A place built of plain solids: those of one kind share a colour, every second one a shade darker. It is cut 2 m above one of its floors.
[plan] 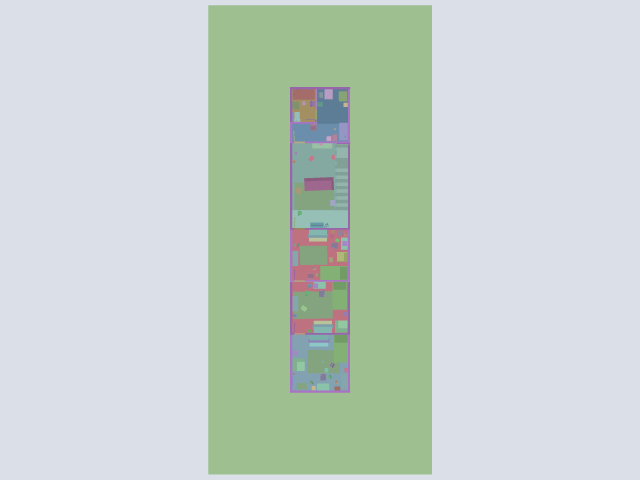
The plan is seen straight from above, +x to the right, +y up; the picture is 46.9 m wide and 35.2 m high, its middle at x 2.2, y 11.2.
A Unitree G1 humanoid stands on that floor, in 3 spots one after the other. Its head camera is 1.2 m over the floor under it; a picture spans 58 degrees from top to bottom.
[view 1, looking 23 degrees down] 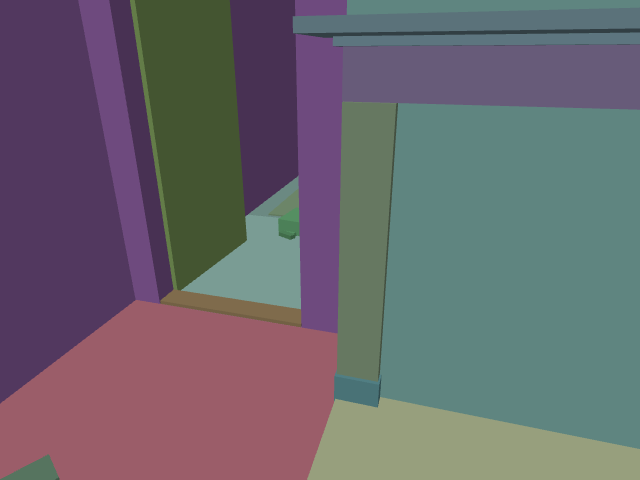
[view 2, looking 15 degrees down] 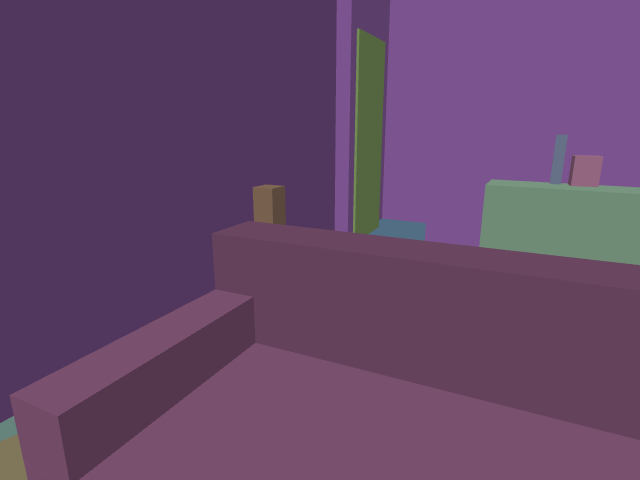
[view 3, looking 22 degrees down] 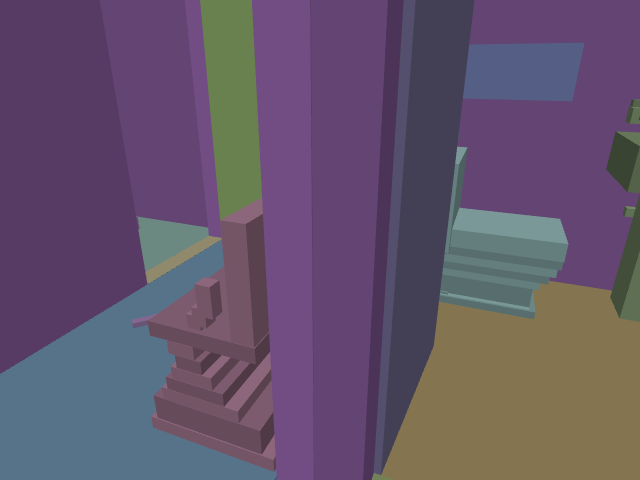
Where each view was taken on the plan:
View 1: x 1.68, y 10.28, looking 106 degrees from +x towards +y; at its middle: wall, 1.89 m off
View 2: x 2.08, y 14.38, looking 118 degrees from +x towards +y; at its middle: sofa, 1.44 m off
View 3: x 2.83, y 20.23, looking -158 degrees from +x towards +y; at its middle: wall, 0.99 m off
